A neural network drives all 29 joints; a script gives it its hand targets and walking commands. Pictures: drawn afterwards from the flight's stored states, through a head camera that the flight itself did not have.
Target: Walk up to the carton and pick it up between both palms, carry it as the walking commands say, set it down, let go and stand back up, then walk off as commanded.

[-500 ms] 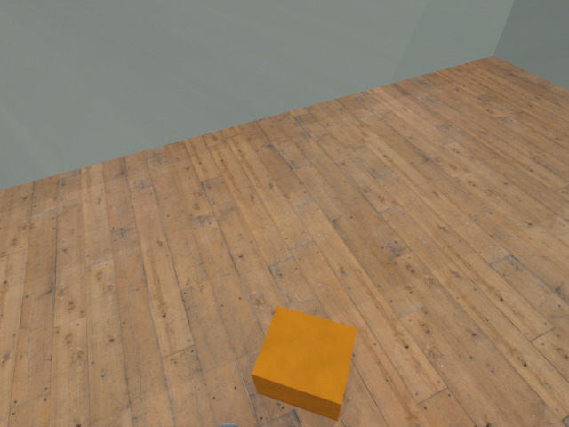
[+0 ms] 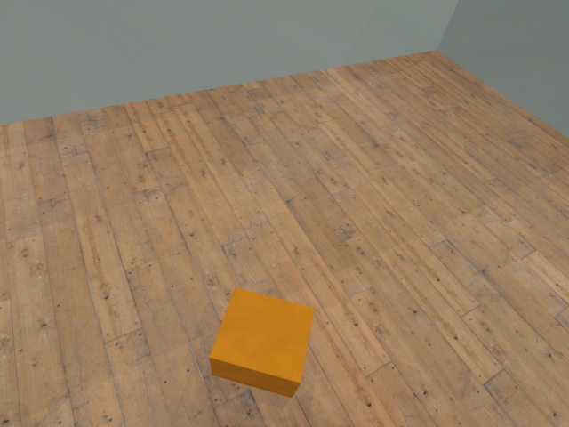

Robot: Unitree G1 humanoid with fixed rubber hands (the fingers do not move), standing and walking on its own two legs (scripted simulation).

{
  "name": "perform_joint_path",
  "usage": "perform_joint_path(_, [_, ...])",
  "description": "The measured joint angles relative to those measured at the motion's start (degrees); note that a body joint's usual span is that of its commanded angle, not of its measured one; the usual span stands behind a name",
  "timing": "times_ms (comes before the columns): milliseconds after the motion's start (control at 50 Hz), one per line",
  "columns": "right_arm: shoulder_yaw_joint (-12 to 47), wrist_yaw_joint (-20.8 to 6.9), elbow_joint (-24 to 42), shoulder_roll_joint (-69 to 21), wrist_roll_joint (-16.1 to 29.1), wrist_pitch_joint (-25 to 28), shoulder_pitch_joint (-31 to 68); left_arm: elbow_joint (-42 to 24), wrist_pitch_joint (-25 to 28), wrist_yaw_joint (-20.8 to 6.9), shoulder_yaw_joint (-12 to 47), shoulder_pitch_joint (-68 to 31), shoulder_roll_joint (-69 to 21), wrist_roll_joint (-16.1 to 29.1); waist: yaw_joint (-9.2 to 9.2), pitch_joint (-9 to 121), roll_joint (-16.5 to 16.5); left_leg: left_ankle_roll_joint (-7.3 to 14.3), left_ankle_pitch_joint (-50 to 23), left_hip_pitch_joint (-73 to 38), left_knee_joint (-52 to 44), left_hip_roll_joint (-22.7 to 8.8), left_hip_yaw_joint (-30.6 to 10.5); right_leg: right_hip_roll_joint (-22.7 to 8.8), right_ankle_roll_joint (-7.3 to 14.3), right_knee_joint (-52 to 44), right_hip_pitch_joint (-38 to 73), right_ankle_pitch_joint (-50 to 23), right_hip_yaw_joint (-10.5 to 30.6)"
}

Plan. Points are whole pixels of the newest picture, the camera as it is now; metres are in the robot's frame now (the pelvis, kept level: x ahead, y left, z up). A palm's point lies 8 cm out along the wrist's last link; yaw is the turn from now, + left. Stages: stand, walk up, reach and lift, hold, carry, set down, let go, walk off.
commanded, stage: walk up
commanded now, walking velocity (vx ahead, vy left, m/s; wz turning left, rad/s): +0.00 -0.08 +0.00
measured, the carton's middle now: (263, 341) +0.48 -0.01 -0.68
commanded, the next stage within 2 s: none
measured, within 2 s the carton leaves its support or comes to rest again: neither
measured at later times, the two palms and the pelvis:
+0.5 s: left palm out of the picture +0.00 +0.16 -0.15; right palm out of the picture +0.01 -0.27 -0.15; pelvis -0.01 -0.06 +0.00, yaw +0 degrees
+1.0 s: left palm out of the picture +0.00 +0.20 -0.15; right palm out of the picture +0.01 -0.23 -0.15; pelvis +0.01 -0.02 +0.00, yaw +0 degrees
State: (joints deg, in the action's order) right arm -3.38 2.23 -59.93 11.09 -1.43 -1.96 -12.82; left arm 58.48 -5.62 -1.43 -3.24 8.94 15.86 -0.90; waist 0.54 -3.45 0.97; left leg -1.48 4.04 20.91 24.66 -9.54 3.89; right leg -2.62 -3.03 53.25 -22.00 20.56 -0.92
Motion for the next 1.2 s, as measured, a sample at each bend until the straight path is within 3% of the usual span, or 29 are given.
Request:
perform_joint_path(60, [-0.31, -0.77, 0.26, 1.27, -0.38, -0.47, -0.66, 0.16, 1.07, 0.43, 1.35, 0.93, -0.90, 0.48, 0.95, 0.79, -0.86, -0.57, -0.39, 0.58, 0.50, 0.07, -0.20, 0.87, 1.13, -13.48, 6.82, 0.31, -2.38])
perform_joint_path(100, [-0.16, -1.14, 0.68, 1.47, -0.12, -0.89, -1.21, 0.13, 2.36, 0.91, 1.86, 2.38, -1.18, 0.43, 0.40, 1.65, 0.53, -0.99, 2.93, 2.07, 3.64, 1.39, 1.23, 0.14, 2.50, -23.79, 11.30, 0.42, -2.00])
perform_joint_path(160, [0.08, -1.31, 0.40, 2.83, 0.23, -2.07, -1.07, 1.24, 2.85, 1.56, 2.06, 4.02, -4.78, -0.05, -0.57, 1.59, -2.45, -0.33, 15.43, 5.37, 13.50, 3.37, -2.57, 0.92, 3.02, -23.56, 10.67, -1.47, -1.58])
perform_joint_path(220, [0.34, -1.63, 0.14, 2.68, 0.33, -1.74, -1.06, 2.22, 3.52, 1.90, 3.01, 5.92, -6.56, -0.01, -0.83, 1.83, -3.20, 0.03, 15.24, 6.68, 22.87, 6.07, -3.02, 0.81, 3.32, -26.42, 11.62, -4.36, -1.22])
perform_joint_path(300, [0.68, -1.70, -1.55, 1.88, 0.78, -1.09, -1.90, 3.37, 5.26, 2.55, 3.66, 6.64, -8.24, 0.31, -1.07, 2.55, -5.06, 0.32, 14.97, 1.80, 20.74, 7.39, -3.62, 2.26, 3.88, -28.89, 12.98, -5.37, -2.26])
perform_joint_path(380, [1.38, -0.96, -2.67, 0.12, 1.31, -0.39, -2.00, 4.00, 6.12, 3.17, 3.61, 6.04, -9.03, 0.26, -1.02, 2.77, -5.66, 0.44, 13.17, -7.06, 7.15, 7.53, -3.12, 3.62, 4.25, -28.05, 13.08, -4.46, -3.61])
perform_joint_path(460, [2.24, -0.40, -3.22, -2.87, 1.16, 1.03, -0.75, 4.26, 6.33, 3.44, 3.44, 5.43, -8.32, 0.65, -0.87, 1.61, -1.73, 1.71, 10.63, -11.01, 1.50, 9.18, -1.66, 1.92, 3.77, -26.37, 13.40, -3.36, -2.96])
perform_joint_path(600, [2.96, -0.22, -4.30, -3.05, 1.29, 1.68, -0.12, 4.71, 6.21, 3.69, 2.93, 5.06, -7.97, 0.46, -0.66, 0.73, -0.80, 1.71, 10.09, -12.80, -0.24, 9.07, -1.41, 2.14, 4.03, -28.68, 15.33, -4.81, -2.75])
perform_joint_path(680, [2.22, -1.52, -4.56, -2.32, 1.06, 1.41, -1.50, 5.00, 6.21, 2.89, 2.30, 7.34, -7.37, -0.25, -0.72, 2.62, -1.26, 1.84, 16.67, -10.53, 5.33, 8.54, -1.21, 2.40, 4.29, -27.10, 14.74, -3.21, -2.79])
perform_joint_path(740, [1.91, -1.71, -4.77, -1.73, 0.99, 2.16, -2.02, 5.74, 6.21, 3.13, 1.66, 8.82, -6.63, -0.35, -0.52, 2.51, -1.46, 1.18, 16.28, -9.45, 7.03, 7.82, 0.44, 2.14, 3.48, -26.52, 15.60, -2.32, -3.46])
perform_joint_path(840, [2.75, -0.85, -5.32, -2.81, 0.70, 3.63, -2.46, 7.35, 5.76, 3.50, 1.75, 10.51, -5.68, 0.40, -0.61, 2.31, 0.68, 3.93, 13.60, -11.97, 3.83, 9.82, 2.36, -0.01, 2.11, -25.04, 15.85, -1.47, -2.21])
perform_joint_path(960, [3.78, 0.54, -5.77, -4.14, 0.90, 3.30, -1.85, 5.83, 5.93, 3.85, 3.06, 7.25, -6.65, 0.92, -1.38, -0.42, 0.12, 4.66, 11.98, -12.66, 0.85, 10.49, 2.55, -0.51, 1.35, -27.33, 16.22, -3.17, -2.14])
perform_joint_path(1060, [3.70, 0.28, -5.55, -3.91, 1.10, 3.13, -1.77, 5.87, 5.56, 4.09, 3.60, 5.40, -7.32, 0.71, -0.93, -0.69, 0.00, 5.07, 11.63, -12.99, 0.31, 11.01, 3.01, -1.02, 0.66, -28.85, 16.97, -2.93, -1.79])
perform_joint_path(1120, [2.91, -0.56, -5.06, -3.77, 0.85, 3.12, -3.03, 6.38, 5.33, 3.28, 3.31, 6.11, -7.26, 0.01, -0.11, 0.93, -0.25, 5.24, 13.06, -13.13, 1.66, 10.60, 3.43, -1.08, 2.09, -22.48, 14.85, 1.17, -2.48])
perform_joint_path(1200, [2.44, -0.58, -5.18, -3.19, 0.51, 3.81, -5.18, 6.53, 5.28, 2.45, 2.59, 5.91, -7.02, -0.52, 1.94, 2.02, -1.31, 4.46, 12.76, -15.00, -0.10, 9.74, 3.37, -0.37, 2.33, -10.27, 9.09, 4.85, -1.94])
